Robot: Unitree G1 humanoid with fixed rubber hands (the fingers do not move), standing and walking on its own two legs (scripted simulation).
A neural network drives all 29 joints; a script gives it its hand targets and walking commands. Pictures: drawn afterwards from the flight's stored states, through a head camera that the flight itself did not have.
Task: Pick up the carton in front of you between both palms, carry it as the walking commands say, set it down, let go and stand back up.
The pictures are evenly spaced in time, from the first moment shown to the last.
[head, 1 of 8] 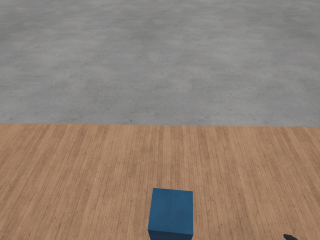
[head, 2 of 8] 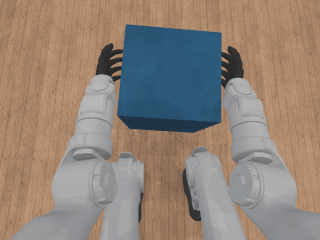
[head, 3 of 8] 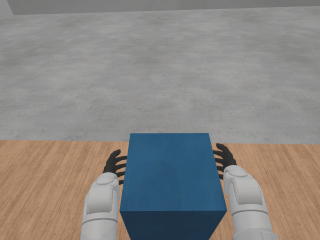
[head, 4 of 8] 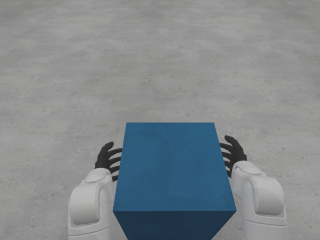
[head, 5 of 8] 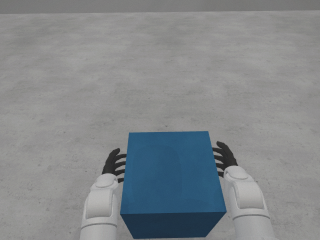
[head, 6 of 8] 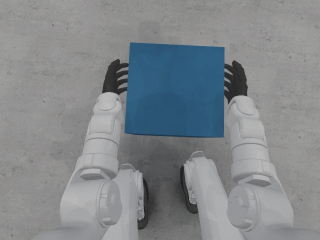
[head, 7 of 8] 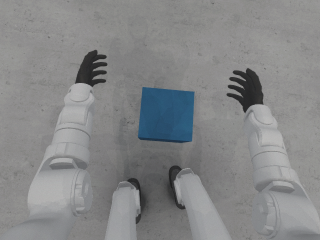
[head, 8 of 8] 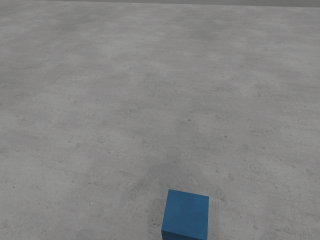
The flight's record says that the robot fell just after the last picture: no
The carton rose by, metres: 0.69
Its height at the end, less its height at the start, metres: -0.07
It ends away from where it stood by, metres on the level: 2.43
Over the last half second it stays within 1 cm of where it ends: yes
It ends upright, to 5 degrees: yes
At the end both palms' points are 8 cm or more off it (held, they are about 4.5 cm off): yes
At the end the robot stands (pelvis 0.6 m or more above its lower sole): yes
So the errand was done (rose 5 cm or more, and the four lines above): yes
